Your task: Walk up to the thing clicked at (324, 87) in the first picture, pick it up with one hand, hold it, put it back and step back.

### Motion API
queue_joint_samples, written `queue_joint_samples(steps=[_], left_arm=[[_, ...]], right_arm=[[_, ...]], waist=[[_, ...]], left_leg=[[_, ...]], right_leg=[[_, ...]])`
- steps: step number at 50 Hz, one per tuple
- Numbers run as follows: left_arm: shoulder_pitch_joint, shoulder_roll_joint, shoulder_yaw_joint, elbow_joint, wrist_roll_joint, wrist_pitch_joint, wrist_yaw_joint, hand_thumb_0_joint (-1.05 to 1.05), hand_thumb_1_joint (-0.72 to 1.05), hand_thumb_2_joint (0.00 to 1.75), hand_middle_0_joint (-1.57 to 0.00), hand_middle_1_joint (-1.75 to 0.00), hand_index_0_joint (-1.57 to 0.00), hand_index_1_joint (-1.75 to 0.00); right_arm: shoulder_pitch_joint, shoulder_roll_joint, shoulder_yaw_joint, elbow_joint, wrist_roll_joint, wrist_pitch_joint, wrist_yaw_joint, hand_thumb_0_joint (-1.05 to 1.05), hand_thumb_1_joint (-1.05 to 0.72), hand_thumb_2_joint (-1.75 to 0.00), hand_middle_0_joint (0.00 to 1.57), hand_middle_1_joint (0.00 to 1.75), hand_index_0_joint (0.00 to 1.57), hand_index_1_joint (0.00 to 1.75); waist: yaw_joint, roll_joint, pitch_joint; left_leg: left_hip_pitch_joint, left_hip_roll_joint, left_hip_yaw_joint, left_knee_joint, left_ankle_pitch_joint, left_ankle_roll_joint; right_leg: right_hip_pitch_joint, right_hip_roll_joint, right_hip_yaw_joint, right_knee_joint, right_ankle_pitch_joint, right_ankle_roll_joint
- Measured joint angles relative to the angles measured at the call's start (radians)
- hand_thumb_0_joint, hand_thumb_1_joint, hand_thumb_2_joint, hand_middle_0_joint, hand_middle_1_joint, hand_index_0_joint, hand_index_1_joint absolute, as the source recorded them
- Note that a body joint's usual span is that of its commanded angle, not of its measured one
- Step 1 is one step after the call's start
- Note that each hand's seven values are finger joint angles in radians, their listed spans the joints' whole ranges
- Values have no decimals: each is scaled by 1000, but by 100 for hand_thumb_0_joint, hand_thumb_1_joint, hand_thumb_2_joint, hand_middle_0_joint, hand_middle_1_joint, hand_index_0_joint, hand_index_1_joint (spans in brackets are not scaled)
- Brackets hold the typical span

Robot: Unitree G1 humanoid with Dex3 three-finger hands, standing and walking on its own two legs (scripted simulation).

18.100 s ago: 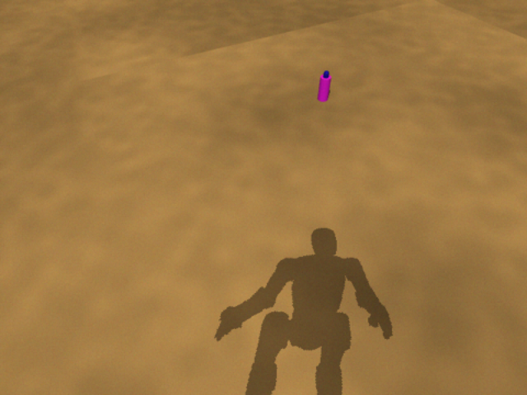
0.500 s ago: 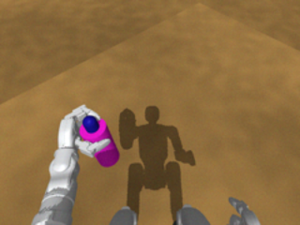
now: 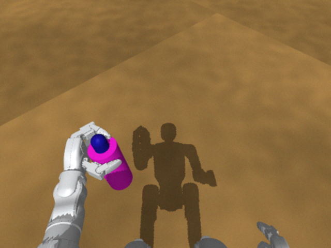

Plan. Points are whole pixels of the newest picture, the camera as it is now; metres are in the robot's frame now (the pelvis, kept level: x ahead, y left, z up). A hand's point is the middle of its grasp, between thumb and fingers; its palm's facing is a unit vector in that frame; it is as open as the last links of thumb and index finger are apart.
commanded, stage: hold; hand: left
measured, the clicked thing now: (110, 160) +0.33 +0.16 -0.02
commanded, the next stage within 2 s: none
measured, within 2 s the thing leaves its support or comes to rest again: neither
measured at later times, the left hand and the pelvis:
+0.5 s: hand (99, 154) +0.32 +0.18 +0.04, palm faces +0.06 -1.00 -0.03, open 9.1 cm; pelvis +0.00 +0.00 +0.01, yaw +0 degrees
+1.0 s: hand (97, 160) +0.31 +0.18 +0.04, palm faces +0.06 -1.00 -0.04, open 9.1 cm; pelvis -0.01 +0.00 +0.01, yaw +0 degrees
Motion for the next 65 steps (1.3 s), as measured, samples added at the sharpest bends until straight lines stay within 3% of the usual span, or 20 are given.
queue_joint_samples(steps=[36,65], left_arm=[[71,-12,-36,-64,8,15,20,-2,-50,105,-72,-120,-95,-121],[64,-6,-23,-38,4,-10,-6,-2,-49,105,-71,-120,-94,-122]], right_arm=[[-5,7,-1,7,6,-11,13,1,-93,-91,21,30,21,30],[-1,5,-2,22,3,-34,19,1,-92,-91,21,30,21,30]], waist=[[10,3,26],[10,0,27]], left_leg=[[94,-8,7,-68,38,6],[94,-9,4,-74,49,4]], right_leg=[[93,-4,6,-68,40,5],[94,-4,4,-73,48,3]])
